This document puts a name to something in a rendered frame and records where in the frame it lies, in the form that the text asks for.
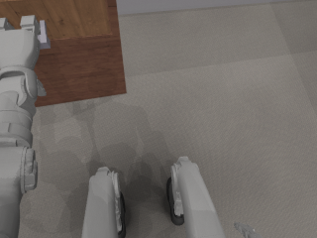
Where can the right robot thigh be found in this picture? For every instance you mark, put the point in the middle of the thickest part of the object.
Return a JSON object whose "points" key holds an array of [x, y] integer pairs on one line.
{"points": [[200, 216]]}

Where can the right robot foot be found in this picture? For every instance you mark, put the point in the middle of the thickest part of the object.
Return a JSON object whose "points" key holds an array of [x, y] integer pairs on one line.
{"points": [[176, 219]]}

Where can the drawer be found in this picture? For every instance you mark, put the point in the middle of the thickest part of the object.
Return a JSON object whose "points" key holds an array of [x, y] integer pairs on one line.
{"points": [[64, 18]]}

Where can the cabinet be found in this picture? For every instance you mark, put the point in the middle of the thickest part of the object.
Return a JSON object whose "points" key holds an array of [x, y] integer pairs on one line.
{"points": [[83, 67]]}

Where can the left robot hand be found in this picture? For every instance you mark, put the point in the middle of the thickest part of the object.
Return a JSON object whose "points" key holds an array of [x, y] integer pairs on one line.
{"points": [[21, 47]]}

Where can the robot left upper arm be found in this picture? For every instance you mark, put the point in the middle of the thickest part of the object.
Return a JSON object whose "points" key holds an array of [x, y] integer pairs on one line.
{"points": [[18, 174]]}

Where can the handle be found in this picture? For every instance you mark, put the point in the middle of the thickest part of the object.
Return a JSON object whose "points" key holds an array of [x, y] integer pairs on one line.
{"points": [[45, 42]]}

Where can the right robot hand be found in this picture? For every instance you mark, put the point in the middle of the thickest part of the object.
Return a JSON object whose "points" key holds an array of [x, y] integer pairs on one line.
{"points": [[246, 230]]}

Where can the left robot forearm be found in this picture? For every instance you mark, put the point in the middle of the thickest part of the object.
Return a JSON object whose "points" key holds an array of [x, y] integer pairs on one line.
{"points": [[18, 94]]}

